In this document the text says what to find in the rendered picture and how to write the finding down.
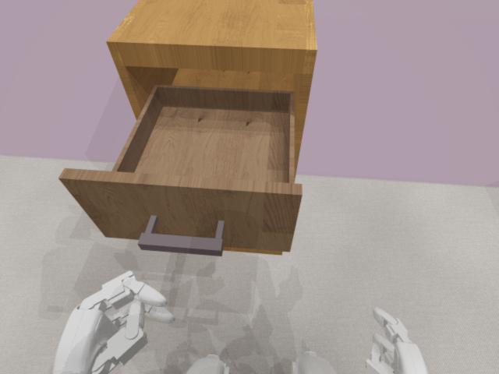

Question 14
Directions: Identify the robot thigh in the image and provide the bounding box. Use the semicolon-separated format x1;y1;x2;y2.
291;356;337;374
186;358;230;374

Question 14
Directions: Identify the robot right hand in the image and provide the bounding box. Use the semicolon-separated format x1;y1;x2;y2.
366;307;429;374

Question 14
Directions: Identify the cabinet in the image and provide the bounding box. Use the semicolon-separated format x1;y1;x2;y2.
106;0;317;256

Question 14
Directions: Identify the drawer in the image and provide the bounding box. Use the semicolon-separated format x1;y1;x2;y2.
58;85;303;252

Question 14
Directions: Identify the robot left hand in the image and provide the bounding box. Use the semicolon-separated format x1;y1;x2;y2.
52;271;175;374

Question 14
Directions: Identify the robot right thigh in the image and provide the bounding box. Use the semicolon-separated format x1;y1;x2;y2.
291;356;337;374

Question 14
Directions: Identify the robot left thigh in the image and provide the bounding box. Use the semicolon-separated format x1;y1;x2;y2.
186;358;230;374

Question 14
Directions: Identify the handle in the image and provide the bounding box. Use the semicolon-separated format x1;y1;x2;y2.
138;215;225;256

